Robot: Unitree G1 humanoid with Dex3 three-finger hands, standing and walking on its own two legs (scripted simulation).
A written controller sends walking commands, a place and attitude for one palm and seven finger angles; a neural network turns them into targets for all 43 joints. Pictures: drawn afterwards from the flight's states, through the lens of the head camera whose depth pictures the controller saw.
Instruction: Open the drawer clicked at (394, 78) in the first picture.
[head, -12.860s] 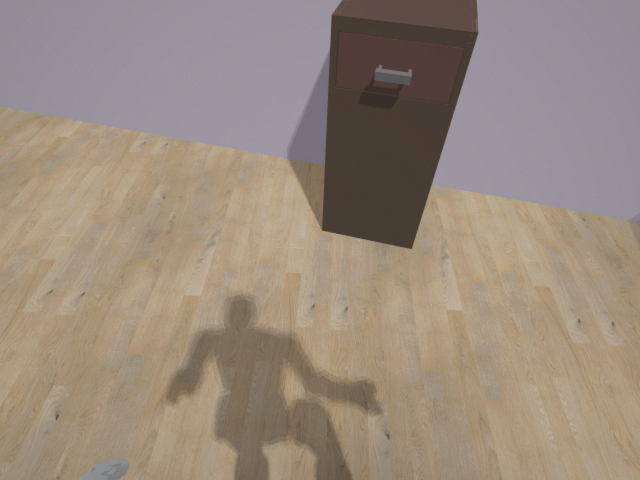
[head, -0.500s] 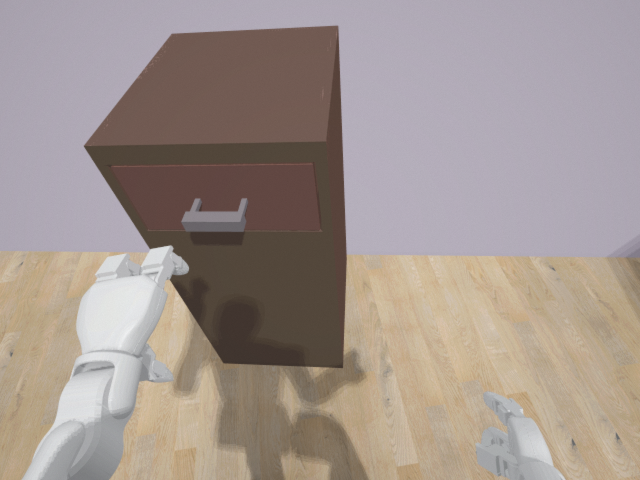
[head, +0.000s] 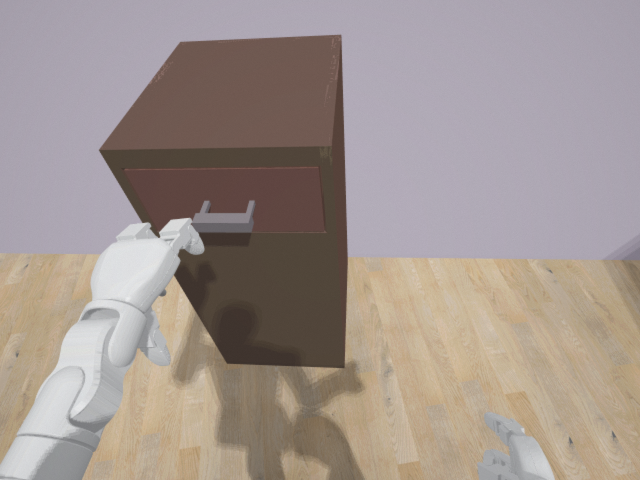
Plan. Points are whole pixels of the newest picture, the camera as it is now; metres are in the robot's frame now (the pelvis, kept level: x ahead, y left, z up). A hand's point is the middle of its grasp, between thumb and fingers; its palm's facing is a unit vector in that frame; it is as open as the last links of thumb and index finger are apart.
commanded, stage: raise the hand with hooked fingers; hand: left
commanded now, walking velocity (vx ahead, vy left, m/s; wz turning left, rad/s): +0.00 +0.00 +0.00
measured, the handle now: (226, 214) +0.54 +0.24 -0.02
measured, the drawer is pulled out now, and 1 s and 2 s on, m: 0.00 0.00 0.00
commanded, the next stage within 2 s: move the hooked fingers above the handle in 0.18 s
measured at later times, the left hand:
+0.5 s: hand (164, 290) +0.31 +0.24 +0.08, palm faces -0.01 -0.09 -1.00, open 13.8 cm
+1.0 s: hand (188, 247) +0.40 +0.24 +0.06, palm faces -0.01 -0.07 -1.00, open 13.8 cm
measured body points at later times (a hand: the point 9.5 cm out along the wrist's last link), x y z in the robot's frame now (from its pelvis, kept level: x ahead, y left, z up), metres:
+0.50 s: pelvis -0.01 -0.01 +0.00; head +0.01 -0.04 +0.45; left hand +0.31 +0.24 +0.13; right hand +0.19 -0.24 -0.11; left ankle +0.04 +0.13 -0.73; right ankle -0.05 -0.12 -0.73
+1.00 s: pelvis +0.02 +0.00 -0.01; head +0.06 -0.03 +0.44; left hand +0.39 +0.24 +0.12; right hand +0.13 -0.27 -0.14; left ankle +0.04 +0.13 -0.73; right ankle -0.05 -0.12 -0.73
